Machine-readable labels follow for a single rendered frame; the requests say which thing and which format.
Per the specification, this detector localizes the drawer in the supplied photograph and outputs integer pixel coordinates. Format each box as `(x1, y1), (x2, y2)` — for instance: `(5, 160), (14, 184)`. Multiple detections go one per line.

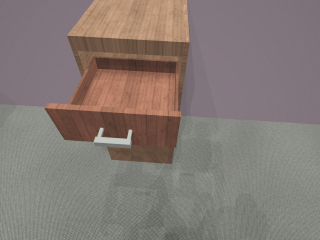
(44, 56), (181, 148)

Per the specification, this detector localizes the cabinet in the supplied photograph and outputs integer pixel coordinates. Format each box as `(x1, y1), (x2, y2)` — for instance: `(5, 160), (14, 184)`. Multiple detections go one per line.
(67, 0), (190, 164)

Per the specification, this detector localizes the handle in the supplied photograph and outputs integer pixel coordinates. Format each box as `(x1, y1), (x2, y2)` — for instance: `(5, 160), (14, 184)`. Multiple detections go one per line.
(93, 127), (133, 149)

